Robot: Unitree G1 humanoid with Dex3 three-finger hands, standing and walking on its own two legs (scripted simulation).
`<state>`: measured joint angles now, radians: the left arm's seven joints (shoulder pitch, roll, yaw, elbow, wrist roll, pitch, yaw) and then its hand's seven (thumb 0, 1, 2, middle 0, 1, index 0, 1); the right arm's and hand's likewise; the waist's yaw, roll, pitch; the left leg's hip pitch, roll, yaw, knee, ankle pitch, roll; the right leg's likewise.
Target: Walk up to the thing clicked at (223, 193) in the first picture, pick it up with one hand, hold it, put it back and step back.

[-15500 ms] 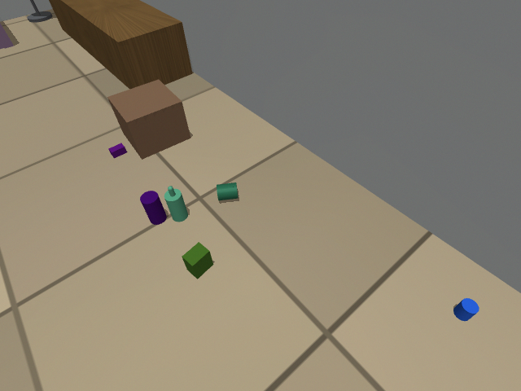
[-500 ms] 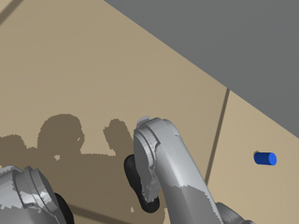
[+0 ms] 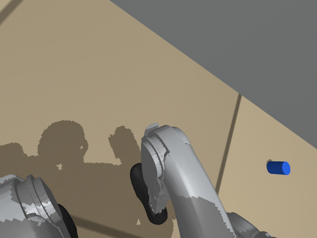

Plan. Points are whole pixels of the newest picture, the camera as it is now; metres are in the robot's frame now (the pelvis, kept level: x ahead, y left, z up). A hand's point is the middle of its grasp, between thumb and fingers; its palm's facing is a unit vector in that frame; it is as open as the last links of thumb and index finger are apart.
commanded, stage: close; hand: left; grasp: from above
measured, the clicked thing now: out of the picture +0.45 +0.33 -0.26
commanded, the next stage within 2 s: settle in 0.34 s
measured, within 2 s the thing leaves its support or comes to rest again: leaves its support in 0.70 s
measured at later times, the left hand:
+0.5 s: hand out of the picture +0.43 +0.33 -0.23, palm faces -0.40 -0.19 -0.90, open 10.8 cm
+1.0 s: hand out of the picture +0.43 +0.34 -0.17, palm faces -0.36 -0.17 -0.92, open 10.7 cm
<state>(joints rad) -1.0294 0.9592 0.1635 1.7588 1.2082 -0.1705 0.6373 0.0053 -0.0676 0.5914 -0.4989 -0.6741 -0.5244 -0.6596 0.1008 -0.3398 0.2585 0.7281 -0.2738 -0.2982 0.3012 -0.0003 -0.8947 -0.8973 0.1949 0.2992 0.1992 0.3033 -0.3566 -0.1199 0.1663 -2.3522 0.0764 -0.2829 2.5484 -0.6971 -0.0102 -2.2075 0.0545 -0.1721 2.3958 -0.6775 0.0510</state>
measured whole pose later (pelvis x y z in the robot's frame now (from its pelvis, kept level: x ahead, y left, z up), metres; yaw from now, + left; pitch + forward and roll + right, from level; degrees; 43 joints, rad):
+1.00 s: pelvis +0.00 +0.00 +0.01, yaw +3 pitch +30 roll -10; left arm -0.94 0.78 0.14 1.51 1.16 -0.07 0.48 0.01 -0.08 0.39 -0.73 -0.40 -0.75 -0.39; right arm 0.16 -0.32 0.12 0.77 -0.19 -0.23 0.30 0.00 -0.91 -0.90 0.20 0.30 0.20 0.30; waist -0.28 -0.02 0.01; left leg -2.37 0.07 -0.22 2.49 -0.68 -0.01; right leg -2.25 0.04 -0.13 2.38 -0.68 0.04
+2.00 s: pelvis -0.01 -0.01 +0.10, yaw +9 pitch +33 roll -6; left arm -0.77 0.60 0.03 1.09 1.09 -0.05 0.17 0.00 -0.07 0.38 -0.74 -0.36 -0.76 -0.36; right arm 0.19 -0.27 -0.01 0.71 -0.05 0.00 0.11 0.00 -0.91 -0.90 0.20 0.30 0.20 0.30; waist -0.15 0.05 -0.15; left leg -2.13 0.06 -0.10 2.16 -0.62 0.00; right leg -2.04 -0.01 -0.06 2.12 -0.66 0.02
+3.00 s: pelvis +0.04 +0.01 +0.40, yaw +13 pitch +14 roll -2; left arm -0.39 0.37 -0.17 0.89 0.98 0.10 0.16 0.00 -0.05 0.37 -0.73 -0.35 -0.75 -0.35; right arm 0.25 -0.24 -0.02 0.75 0.03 -0.02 -0.06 0.01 -0.89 -0.90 0.20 0.30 0.20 0.30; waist -0.07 0.04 -0.12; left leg -0.87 0.06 0.01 1.05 -0.43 0.00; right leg -0.82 -0.01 -0.02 1.01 -0.44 0.03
